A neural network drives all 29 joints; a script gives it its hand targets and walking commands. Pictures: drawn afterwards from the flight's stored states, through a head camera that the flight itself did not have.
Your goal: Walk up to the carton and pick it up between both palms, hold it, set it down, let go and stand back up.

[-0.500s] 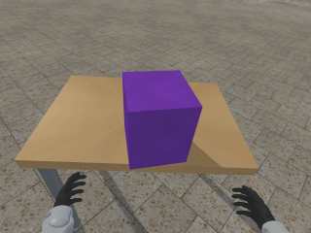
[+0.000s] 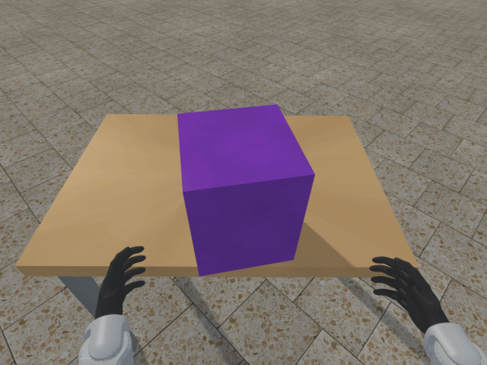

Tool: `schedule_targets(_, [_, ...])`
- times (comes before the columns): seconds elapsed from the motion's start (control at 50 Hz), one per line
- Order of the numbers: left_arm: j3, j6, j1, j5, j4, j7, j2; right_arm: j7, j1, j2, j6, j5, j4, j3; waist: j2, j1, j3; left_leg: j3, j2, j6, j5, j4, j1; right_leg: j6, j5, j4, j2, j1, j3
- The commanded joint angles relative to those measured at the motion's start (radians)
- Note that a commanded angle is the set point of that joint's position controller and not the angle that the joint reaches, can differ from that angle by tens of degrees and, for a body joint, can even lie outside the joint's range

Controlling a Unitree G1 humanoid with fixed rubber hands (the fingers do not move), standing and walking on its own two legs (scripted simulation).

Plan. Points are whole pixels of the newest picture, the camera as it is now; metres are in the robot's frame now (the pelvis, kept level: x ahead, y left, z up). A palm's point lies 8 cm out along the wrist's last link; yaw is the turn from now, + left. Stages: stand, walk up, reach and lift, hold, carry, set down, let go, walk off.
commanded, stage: reach and lift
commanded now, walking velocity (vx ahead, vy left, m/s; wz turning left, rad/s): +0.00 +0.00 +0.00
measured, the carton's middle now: (238, 190) +0.44 +0.02 +0.04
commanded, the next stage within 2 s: none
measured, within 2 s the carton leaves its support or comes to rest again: neither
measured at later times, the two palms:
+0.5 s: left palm (116, 297) +0.21 +0.19 +0.06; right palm (427, 294) +0.22 -0.26 +0.06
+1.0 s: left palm (124, 254) +0.26 +0.18 +0.10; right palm (406, 230) +0.30 -0.24 +0.10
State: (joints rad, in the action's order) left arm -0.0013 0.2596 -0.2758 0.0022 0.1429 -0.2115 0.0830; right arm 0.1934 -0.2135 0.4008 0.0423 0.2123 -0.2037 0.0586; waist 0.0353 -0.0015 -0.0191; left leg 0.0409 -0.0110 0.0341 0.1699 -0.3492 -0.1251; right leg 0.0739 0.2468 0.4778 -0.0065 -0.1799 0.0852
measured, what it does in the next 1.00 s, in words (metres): stands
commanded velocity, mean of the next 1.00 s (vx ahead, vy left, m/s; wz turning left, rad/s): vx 0.00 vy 0.00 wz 0.00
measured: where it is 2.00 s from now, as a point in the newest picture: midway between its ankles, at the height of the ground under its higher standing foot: outside the picture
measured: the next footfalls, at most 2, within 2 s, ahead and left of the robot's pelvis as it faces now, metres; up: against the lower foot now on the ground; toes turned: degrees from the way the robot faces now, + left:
none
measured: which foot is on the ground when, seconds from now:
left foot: down 0.00-1.00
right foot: down 0.00-1.00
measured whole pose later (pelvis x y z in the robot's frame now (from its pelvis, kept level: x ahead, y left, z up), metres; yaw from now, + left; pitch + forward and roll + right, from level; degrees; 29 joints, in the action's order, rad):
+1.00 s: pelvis +0.01 +0.00 +0.00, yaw +0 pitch -2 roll +2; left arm 0.01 0.64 -0.06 0.02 0.34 -0.24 0.06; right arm 0.05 0.13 0.43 -0.20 0.32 -0.14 0.03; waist 0.03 0.00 -0.02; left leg 0.04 -0.02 0.05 0.16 -0.31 -0.12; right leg 0.07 0.23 0.44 -0.01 -0.18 0.08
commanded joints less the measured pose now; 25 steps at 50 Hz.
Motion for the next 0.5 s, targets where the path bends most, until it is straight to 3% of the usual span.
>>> schedule_targets(0.0, [-0.042,-0.142,-0.095,0.078,0.289,0.001,-0.053,-0.033,-0.066,0.169,0.131,0.182,0.223,-0.078,0.102,0.046,0.156,-0.058,0.027,-0.032,-0.243,0.046,0.046,-0.104,-0.597,-0.136,0.011,0.157,-0.158])
schedule_targets(0.02, [-0.052,-0.142,-0.140,0.076,0.273,0.001,-0.070,-0.030,-0.071,0.213,0.132,0.181,0.178,-0.058,0.124,0.014,0.127,-0.065,0.022,-0.027,-0.227,0.061,0.057,-0.112,-0.578,-0.148,0.006,0.157,-0.151])
schedule_targets(0.04, [-0.054,-0.137,-0.068,0.084,0.246,-0.004,-0.060,-0.029,-0.015,0.219,0.129,0.183,0.153,-0.047,0.107,0.027,0.131,-0.070,0.021,-0.029,-0.210,0.047,0.048,-0.093,-0.485,-0.151,-0.008,0.120,-0.143])
schedule_targets(0.08, [-0.072,-0.124,-0.066,0.086,0.278,-0.012,-0.064,-0.023,-0.018,0.211,0.106,0.199,0.120,-0.052,0.079,0.013,0.097,-0.062,0.013,-0.024,-0.164,0.063,0.087,-0.077,-0.334,-0.187,-0.006,0.076,-0.143])
schedule_targets(0.1, [-0.076,-0.117,-0.027,0.086,0.269,-0.017,-0.068,-0.023,0.034,0.207,0.105,0.201,0.145,-0.043,0.087,0.020,0.080,-0.069,0.007,-0.026,-0.121,0.072,0.094,-0.065,-0.220,-0.199,-0.019,0.042,-0.135])
schedule_targets(0.12, [-0.039,-0.114,0.002,0.069,0.254,-0.022,-0.057,-0.021,0.057,0.165,0.097,0.202,0.172,-0.076,0.100,0.047,0.079,-0.064,0.006,-0.035,-0.130,0.073,0.058,-0.063,-0.216,-0.202,-0.006,0.056,-0.157])
schedule_targets(0.16, [-0.027,-0.092,0.096,0.063,0.245,-0.033,-0.039,-0.028,0.148,0.200,0.087,0.203,0.203,-0.055,0.112,0.063,0.079,-0.073,0.010,-0.041,-0.039,0.085,0.027,-0.080,-0.111,-0.210,0.012,0.043,-0.174])
schedule_targets(0.18, [-0.070,-0.081,0.103,0.076,0.279,-0.038,-0.064,-0.026,0.130,0.176,0.075,0.203,0.175,-0.054,0.088,0.052,0.074,-0.066,0.008,-0.039,-0.032,0.086,0.038,-0.072,-0.066,-0.226,0.008,0.017,-0.170])
schedule_targets(0.2, [-0.077,-0.066,0.183,0.080,0.273,-0.046,-0.061,-0.024,0.198,0.200,0.063,0.213,0.149,-0.035,0.058,0.042,0.076,-0.069,0.000,-0.040,0.048,0.088,0.025,-0.062,0.056,-0.223,0.008,-0.020,-0.162])
schedule_targets(0.24, [-0.075,-0.045,0.197,0.092,0.250,-0.053,-0.054,-0.015,0.214,0.179,0.035,0.204,0.192,-0.030,0.089,0.056,0.032,-0.064,-0.004,-0.047,0.110,0.111,0.020,-0.056,0.181,-0.256,0.027,-0.043,-0.195])
schedule_targets(0.28, [-0.056,-0.021,0.283,0.081,0.252,-0.066,-0.047,-0.017,0.291,0.174,0.007,0.197,0.168,-0.013,0.078,0.074,0.011,-0.050,-0.012,-0.038,0.157,0.114,-0.009,-0.051,0.286,-0.268,0.038,-0.080,-0.220])
schedule_targets(0.3, [-0.067,-0.005,0.386,0.099,0.249,-0.074,-0.026,-0.026,0.371,0.176,-0.005,0.196,0.222,-0.019,0.095,0.074,0.045,-0.067,0.002,-0.046,0.162,0.109,-0.035,-0.053,0.292,-0.266,0.041,-0.072,-0.231])
schedule_targets(0.32, [-0.092,0.009,0.364,0.106,0.246,-0.073,-0.046,-0.027,0.371,0.153,-0.017,0.187,0.214,-0.007,0.098,0.050,0.015,-0.056,-0.003,-0.043,0.177,0.109,-0.024,-0.059,0.308,-0.278,0.045,-0.086,-0.237])
schedule_targets(0.34, [-0.052,0.021,0.440,0.099,0.237,-0.078,-0.012,-0.030,0.404,0.161,-0.036,0.172,0.224,-0.005,0.094,0.072,0.044,-0.073,0.004,-0.045,0.188,0.106,-0.044,-0.056,0.334,-0.270,0.046,-0.090,-0.249])
schedule_targets(0.36, [-0.047,0.035,0.412,0.090,0.243,-0.082,-0.019,-0.038,0.394,0.147,-0.048,0.192,0.271,-0.012,0.090,0.092,0.049,-0.072,0.000,-0.046,0.135,0.101,-0.047,-0.064,0.295,-0.259,0.050,-0.068,-0.261])
schedule_targets(0.38, [-0.035,0.052,0.389,0.100,0.297,-0.085,-0.011,-0.043,0.352,0.161,-0.053,0.196,0.266,-0.006,0.087,0.085,0.054,-0.071,0.002,-0.034,0.133,0.103,-0.039,-0.075,0.274,-0.268,0.056,-0.051,-0.258])
schedule_targets(0.4, [-0.044,0.056,0.425,0.105,0.277,-0.084,-0.017,-0.057,0.394,0.146,-0.057,0.198,0.306,-0.026,0.094,0.101,0.060,-0.082,0.008,-0.040,0.125,0.088,-0.049,-0.075,0.262,-0.256,0.050,-0.049,-0.263])
schedule_targets(0.42, [-0.061,0.083,0.489,0.117,0.318,-0.093,-0.015,-0.056,0.443,0.174,-0.073,0.184,0.283,0.017,0.071,0.072,0.079,-0.071,0.003,-0.037,0.139,0.090,-0.031,-0.066,0.258,-0.256,0.046,-0.047,-0.253])
schedule_targets(0.44, [-0.061,0.095,0.415,0.101,0.319,-0.096,-0.044,-0.060,0.394,0.187,-0.080,0.183,0.262,0.034,0.092,0.066,0.069,-0.062,-0.012,-0.025,0.115,0.100,-0.004,-0.072,0.218,-0.255,0.042,-0.035,-0.236])
schedule_targets(0.46, [-0.028,0.129,0.517,0.105,0.316,-0.093,-0.015,-0.065,0.459,0.177,-0.111,0.182,0.223,0.013,0.070,0.073,0.083,-0.071,-0.003,-0.032,0.135,0.096,-0.024,-0.064,0.262,-0.260,0.052,-0.029,-0.256])
schedule_targets(0.48, [-0.035,0.166,0.494,0.101,0.277,-0.093,-0.013,-0.073,0.464,0.162,-0.134,0.195,0.195,-0.009,0.034,0.081,0.030,-0.072,0.005,-0.032,0.127,0.122,-0.024,-0.061,0.227,-0.264,0.042,-0.022,-0.242])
